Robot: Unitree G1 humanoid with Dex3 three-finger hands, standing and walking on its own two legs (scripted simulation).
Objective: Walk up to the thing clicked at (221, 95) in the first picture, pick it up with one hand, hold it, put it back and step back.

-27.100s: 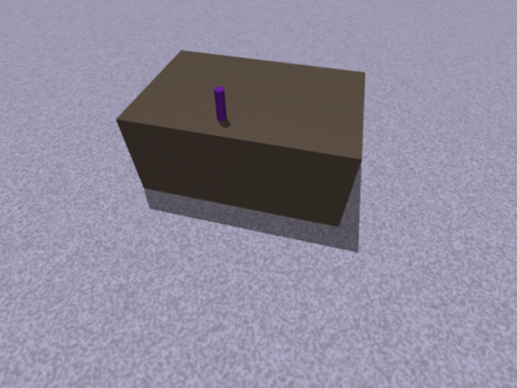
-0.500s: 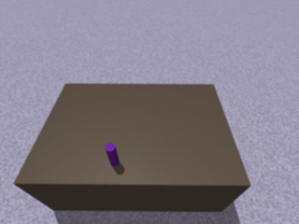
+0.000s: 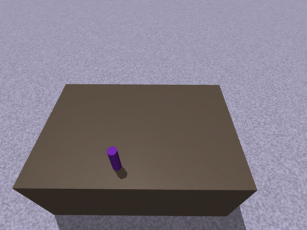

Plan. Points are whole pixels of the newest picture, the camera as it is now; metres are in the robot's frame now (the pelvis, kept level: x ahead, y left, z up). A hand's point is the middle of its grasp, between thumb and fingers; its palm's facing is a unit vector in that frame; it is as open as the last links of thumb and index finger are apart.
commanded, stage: stand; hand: left
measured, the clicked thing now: (114, 159) +0.45 +0.19 -0.26
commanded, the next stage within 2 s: step back in 0.06 s
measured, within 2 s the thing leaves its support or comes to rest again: neither
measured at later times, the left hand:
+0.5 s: hand out of the picture +0.00 +0.25 -0.17, palm faces -0.02 -0.90 -0.42, open 7.4 cm
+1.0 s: hand out of the picture -0.10 +0.30 -0.17, palm faces +0.07 -0.92 -0.39, open 7.4 cm
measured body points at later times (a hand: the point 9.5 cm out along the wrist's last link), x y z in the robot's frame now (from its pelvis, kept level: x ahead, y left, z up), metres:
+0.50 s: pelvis -0.08 -0.03 -0.03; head -0.01 -0.05 +0.41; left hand +0.01 +0.29 -0.14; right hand +0.05 -0.35 -0.16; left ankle -0.06 +0.13 -0.68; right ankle -0.04 -0.13 -0.75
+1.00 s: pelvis -0.19 +0.02 -0.02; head -0.13 +0.05 +0.43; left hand -0.11 +0.35 -0.14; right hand -0.07 -0.28 -0.13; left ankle -0.18 +0.12 -0.75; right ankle -0.21 -0.12 -0.66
